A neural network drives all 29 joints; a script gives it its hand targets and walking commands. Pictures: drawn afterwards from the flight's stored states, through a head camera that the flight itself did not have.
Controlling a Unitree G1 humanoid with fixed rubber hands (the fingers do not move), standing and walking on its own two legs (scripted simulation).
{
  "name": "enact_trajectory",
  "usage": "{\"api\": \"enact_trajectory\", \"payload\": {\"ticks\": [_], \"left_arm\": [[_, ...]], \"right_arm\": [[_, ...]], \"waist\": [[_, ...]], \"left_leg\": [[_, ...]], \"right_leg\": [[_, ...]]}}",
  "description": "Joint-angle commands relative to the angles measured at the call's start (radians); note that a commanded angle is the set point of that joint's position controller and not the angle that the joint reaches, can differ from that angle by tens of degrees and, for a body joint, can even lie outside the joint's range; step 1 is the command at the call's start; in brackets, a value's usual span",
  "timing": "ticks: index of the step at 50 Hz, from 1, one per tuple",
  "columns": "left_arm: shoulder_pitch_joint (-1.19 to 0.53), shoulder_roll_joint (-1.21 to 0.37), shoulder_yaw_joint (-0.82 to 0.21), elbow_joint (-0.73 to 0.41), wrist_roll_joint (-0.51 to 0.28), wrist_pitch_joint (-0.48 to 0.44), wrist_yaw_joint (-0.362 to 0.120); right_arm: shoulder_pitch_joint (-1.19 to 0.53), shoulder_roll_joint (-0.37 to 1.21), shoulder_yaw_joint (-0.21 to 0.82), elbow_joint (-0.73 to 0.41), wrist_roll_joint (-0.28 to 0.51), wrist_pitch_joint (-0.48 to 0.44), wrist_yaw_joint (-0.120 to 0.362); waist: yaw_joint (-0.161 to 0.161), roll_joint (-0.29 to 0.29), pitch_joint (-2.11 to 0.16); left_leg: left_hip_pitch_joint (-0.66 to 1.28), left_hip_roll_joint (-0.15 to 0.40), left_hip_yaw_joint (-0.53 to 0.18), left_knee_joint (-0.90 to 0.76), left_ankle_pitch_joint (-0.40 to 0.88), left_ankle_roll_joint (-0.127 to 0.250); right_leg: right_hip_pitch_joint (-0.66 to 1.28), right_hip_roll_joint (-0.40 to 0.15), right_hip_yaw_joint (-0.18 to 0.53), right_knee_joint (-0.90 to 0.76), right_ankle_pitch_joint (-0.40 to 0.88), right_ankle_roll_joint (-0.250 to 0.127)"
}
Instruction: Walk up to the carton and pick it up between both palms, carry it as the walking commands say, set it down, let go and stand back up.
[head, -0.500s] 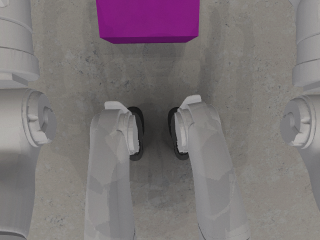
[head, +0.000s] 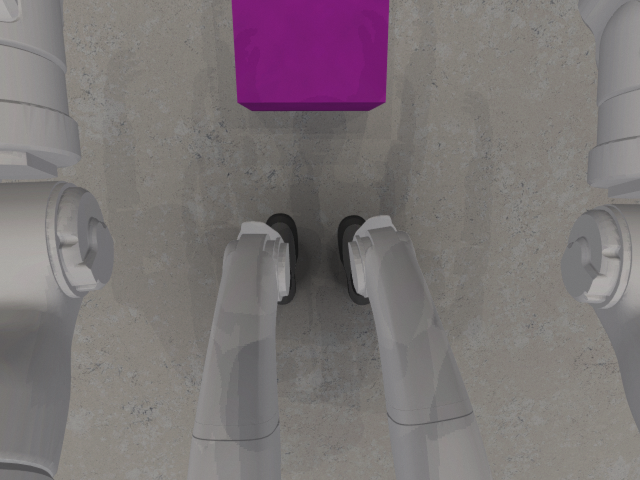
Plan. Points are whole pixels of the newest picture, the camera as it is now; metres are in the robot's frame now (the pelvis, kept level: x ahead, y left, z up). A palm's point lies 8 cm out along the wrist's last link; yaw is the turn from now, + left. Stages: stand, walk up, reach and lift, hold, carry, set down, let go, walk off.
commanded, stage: set down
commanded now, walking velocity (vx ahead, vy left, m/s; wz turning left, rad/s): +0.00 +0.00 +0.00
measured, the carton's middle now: (310, 27) +0.60 -0.01 -0.51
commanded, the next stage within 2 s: let go in 0.32 s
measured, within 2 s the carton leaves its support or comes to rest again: neither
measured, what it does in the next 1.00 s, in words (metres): rises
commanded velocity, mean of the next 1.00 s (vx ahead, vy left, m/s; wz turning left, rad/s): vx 0.00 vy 0.00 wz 0.00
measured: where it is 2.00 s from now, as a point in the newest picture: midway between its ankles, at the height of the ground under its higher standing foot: (320, 274)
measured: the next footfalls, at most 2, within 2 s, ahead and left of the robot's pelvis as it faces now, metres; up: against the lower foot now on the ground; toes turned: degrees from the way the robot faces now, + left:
none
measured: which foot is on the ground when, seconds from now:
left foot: down 0.00-1.00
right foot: down 0.00-1.00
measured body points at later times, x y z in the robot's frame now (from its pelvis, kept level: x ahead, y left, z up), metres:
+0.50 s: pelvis +0.03 +0.00 +0.09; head +0.37 +0.00 +0.37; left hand +0.53 +0.21 -0.07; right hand +0.51 -0.25 -0.06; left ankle +0.12 +0.08 -0.56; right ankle +0.10 -0.09 -0.56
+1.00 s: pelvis +0.07 +0.01 +0.14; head +0.18 +0.02 +0.58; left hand +0.35 +0.24 +0.06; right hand +0.32 -0.22 +0.06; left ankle +0.11 +0.09 -0.56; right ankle +0.10 -0.09 -0.56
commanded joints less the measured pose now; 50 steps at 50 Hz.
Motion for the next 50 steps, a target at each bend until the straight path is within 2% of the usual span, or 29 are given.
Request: {"api": "enact_trajectory", "payload": {"ticks": [1, 3, 5, 6, 7, 8, 9, 12, 15, 16, 17, 19, 23, 24, 25, 27, 29, 30, 31, 32, 35, 38, 39, 41, 42, 43, 44, 46, 50], "left_arm": [[-0.259, 0.14, 0.004, -0.24, 0.01, -0.034, 0.01], [-0.266, 0.139, -0.012, -0.22, 0.001, -0.035, 0.013], [-0.222, 0.093, 0.044, -0.097, 0.05, -0.055, 0.014], [-0.212, 0.072, 0.029, -0.138, 0.03, -0.064, 0.001], [-0.185, 0.039, 0.032, 0.008, 0.064, -0.074, -0.002], [-0.117, 0.008, 0.053, 0.051, 0.065, -0.093, -0.016], [-0.127, 0.032, 0.09, 0.068, 0.081, -0.098, -0.019], [-0.054, 0.024, 0.127, 0.047, 0.157, -0.158, -0.013], [-0.046, 0.052, 0.117, -0.096, 0.144, -0.164, 0.004], [0.0, 0.009, 0.098, -0.086, 0.171, -0.163, 0.014], [0.029, 0.06, 0.114, -0.227, 0.158, -0.166, 0.027], [0.238, 0.064, 0.119, -0.276, 0.198, -0.157, 0.055], [0.179, 0.086, 0.084, -0.59, 0.156, -0.166, 0.077], [0.288, 0.052, 0.083, -0.62, 0.154, -0.167, 0.07], [0.354, 0.02, 0.025, -0.71, 0.116, -0.163, 0.064], [0.518, -0.014, 0.0, -0.736, 0.085, -0.15, 0.024], [0.695, -0.022, 0.031, -0.638, 0.122, -0.147, 0.002], [0.747, -0.072, -0.012, -0.682, 0.097, -0.159, -0.014], [0.742, -0.026, 0.054, -0.654, 0.142, -0.163, -0.013], [0.864, -0.089, 0.03, -0.509, 0.172, -0.165, -0.024], [1.06, -0.133, 0.017, -0.61, 0.183, -0.241, -0.042], [1.042, -0.211, -0.013, -0.463, 0.188, -0.278, -0.07], [1.09, -0.221, -0.012, -0.385, 0.202, -0.281, -0.074], [1.19, -0.207, -0.001, -0.347, 0.24, -0.297, -0.083], [1.146, -0.214, -0.006, -0.31, 0.218, -0.293, -0.092], [1.179, -0.208, 0.008, -0.288, 0.23, -0.295, -0.091], [1.329, -0.219, -0.003, -0.331, 0.251, -0.297, -0.099], [1.467, -0.243, -0.008, -0.428, 0.266, -0.319, -0.103], [1.451, -0.231, -0.023, -0.489, 0.248, -0.358, -0.106]], "right_arm": [[-0.325, -0.282, -0.098, -0.212, -0.042, -0.038, 0.018], [-0.364, -0.221, -0.063, -0.221, -0.018, -0.04, 0.029], [-0.264, -0.189, -0.082, -0.042, -0.073, -0.058, 0.048], [-0.3, -0.176, -0.063, -0.116, -0.06, -0.061, 0.053], [-0.229, -0.151, -0.088, 0.018, -0.067, -0.078, 0.064], [-0.23, -0.145, -0.07, 0.025, -0.089, -0.096, 0.073], [-0.25, -0.116, -0.075, 0.032, -0.102, -0.102, 0.077], [-0.132, -0.111, -0.143, 0.086, -0.148, -0.161, 0.076], [-0.135, -0.152, -0.1, -0.106, -0.1, -0.176, 0.076], [-0.091, -0.153, -0.098, -0.078, -0.11, -0.178, 0.081], [-0.043, -0.199, -0.108, -0.171, -0.151, -0.183, 0.074], [0.151, -0.174, -0.077, -0.218, -0.165, -0.172, 0.081], [0.185, -0.188, -0.061, -0.425, -0.159, -0.169, 0.079], [0.243, -0.15, -0.014, -0.508, -0.144, -0.168, 0.078], [0.317, -0.169, -0.021, -0.568, -0.136, -0.161, 0.085], [0.456, -0.114, 0.005, -0.596, -0.158, -0.144, 0.09], [0.651, -0.061, 0.01, -0.506, -0.162, -0.139, 0.11], [0.653, -0.055, 0.033, -0.601, -0.118, -0.154, 0.113], [0.662, -0.069, -0.016, -0.525, -0.154, -0.157, 0.109], [0.797, 0.0, -0.025, -0.394, -0.197, -0.16, 0.119], [0.973, 0.031, 0.007, -0.493, -0.193, -0.229, 0.126], [0.918, 0.113, 0.01, -0.3, -0.202, -0.27, 0.146], [0.959, 0.107, -0.012, -0.275, -0.233, -0.276, 0.147], [1.059, 0.157, 0.014, -0.255, -0.259, -0.286, 0.15], [1.043, 0.159, 0.025, -0.196, -0.221, -0.285, 0.159], [1.025, 0.148, 0.032, -0.175, -0.211, -0.29, 0.169], [1.193, 0.138, 0.031, -0.2, -0.265, -0.293, 0.167], [1.316, 0.137, 0.002, -0.275, -0.304, -0.316, 0.163], [1.28, 0.149, 0.033, -0.398, -0.279, -0.343, 0.157]], "waist": [[-0.063, 0.053, -2.207], [-0.029, 0.04, -2.128], [-0.037, 0.0, -1.961], [-0.006, -0.022, -1.978], [-0.047, 0.0, -1.816], [-0.039, -0.045, -1.786], [0.009, -0.072, -1.831], [-0.009, 0.017, -1.801], [0.0, -0.012, -2.106], [0.0, 0.043, -2.139], [-0.026, -0.018, -2.268], [0.035, -0.039, -2.314], [0.014, 0.0, -2.298], [0.058, -0.021, -2.271], [0.008, -0.017, -2.378], [-0.018, -0.071, -2.236], [0.012, -0.053, -2.026], [0.008, -0.035, -1.985], [0.024, -0.06, -1.855], [0.019, 0.004, -1.672], [0.026, -0.037, -1.594], [0.014, 0.009, -1.157], [-0.002, -0.04, -1.043], [0.023, -0.023, -0.988], [-0.01, -0.006, -0.856], [0.03, 0.036, -0.815], [0.026, -0.016, -0.899], [-0.001, 0.003, -1.024], [0.033, -0.034, -0.856]], "left_leg": [[1.063, 0.034, -0.104, -0.208, 0.487, -0.024], [1.065, 0.047, -0.116, -0.245, 0.465, -0.022], [0.957, 0.063, -0.131, -0.269, 0.445, -0.027], [0.976, 0.048, -0.102, -0.311, 0.467, -0.031], [0.922, 0.066, -0.135, -0.328, 0.428, -0.021], [0.893, 0.063, -0.129, -0.328, 0.492, -0.032], [0.887, 0.047, -0.117, -0.339, 0.488, -0.026], [0.988, 0.063, -0.136, -0.356, 0.611, -0.058], [1.179, 0.05, -0.123, -0.379, 0.714, -0.049], [1.186, 0.062, -0.129, -0.355, 0.756, -0.053], [1.288, 0.061, -0.141, -0.37, 0.776, -0.041], [1.325, 0.046, -0.123, -0.371, 0.803, -0.029], [1.433, 0.058, -0.139, -0.354, 0.979, -0.04], [1.427, 0.045, -0.122, -0.386, 0.922, -0.035], [1.452, 0.038, -0.109, -0.392, 0.899, -0.039], [1.392, 0.045, -0.103, -0.443, 0.786, -0.034], [1.332, 0.052, -0.108, -0.506, 0.693, -0.033], [1.319, 0.05, -0.106, -0.515, 0.703, -0.036], [1.261, 0.05, -0.101, -0.532, 0.617, -0.048], [1.237, 0.064, -0.105, -0.574, 0.562, -0.049], [1.284, 0.055, -0.11, -0.597, 0.602, -0.07], [1.185, 0.083, -0.133, -0.681, 0.393, -0.057], [1.152, 0.097, -0.138, -0.698, 0.315, -0.054], [1.115, 0.104, -0.121, -0.768, 0.166, -0.057], [1.044, 0.105, -0.101, -0.776, 0.095, -0.052], [1.074, 0.097, -0.099, -0.801, 0.029, -0.052], [1.175, 0.106, -0.12, -0.819, 0.033, -0.061], [1.278, 0.101, -0.108, -0.829, 0.122, -0.086], [1.258, 0.106, -0.1, -0.86, 0.228, -0.069]], "right_leg": [[0.499, -0.006, 0.024, -0.261, 0.381, 0.035], [0.457, -0.017, 0.017, -0.296, 0.33, 0.039], [0.402, -0.022, 0.023, -0.318, 0.317, 0.038], [0.484, -0.022, 0.028, -0.365, 0.343, 0.052], [0.369, -0.029, 0.02, -0.373, 0.287, 0.058], [0.404, -0.029, 0.02, -0.392, 0.356, 0.054], [0.448, -0.027, 0.024, -0.402, 0.349, 0.07], [0.424, -0.025, 0.02, -0.428, 0.422, 0.073], [0.63, -0.016, 0.018, -0.453, 0.539, 0.086], [0.589, -0.028, 0.04, -0.44, 0.565, 0.07], [0.708, -0.024, 0.042, -0.454, 0.603, 0.067], [0.787, -0.019, 0.044, -0.453, 0.645, 0.06], [0.764, -0.009, 0.089, -0.47, 0.721, 0.044], [0.82, -0.017, 0.111, -0.486, 0.717, 0.046], [0.929, -0.012, 0.1, -0.468, 0.755, 0.046], [0.954, -0.026, 0.11, -0.507, 0.71, 0.047], [0.968, -0.04, 0.109, -0.549, 0.63, 0.058], [0.962, -0.04, 0.117, -0.573, 0.626, 0.05], [0.968, -0.042, 0.103, -0.582, 0.584, 0.063], [0.888, -0.051, 0.111, -0.617, 0.504, 0.058], [0.962, -0.045, 0.104, -0.661, 0.544, 0.067], [0.726, -0.058, 0.095, -0.702, 0.328, 0.052], [0.667, -0.077, 0.081, -0.718, 0.256, 0.057], [0.82, -0.079, 0.073, -0.749, 0.167, 0.05], [0.776, -0.088, 0.079, -0.774, 0.101, 0.043], [0.775, -0.094, 0.074, -0.78, 0.023, 0.032], [0.87, -0.096, 0.061, -0.793, 0.059, 0.03], [1.019, -0.083, 0.066, -0.805, 0.16, 0.025], [1.036, -0.088, 0.07, -0.84, 0.216, 0.045]]}}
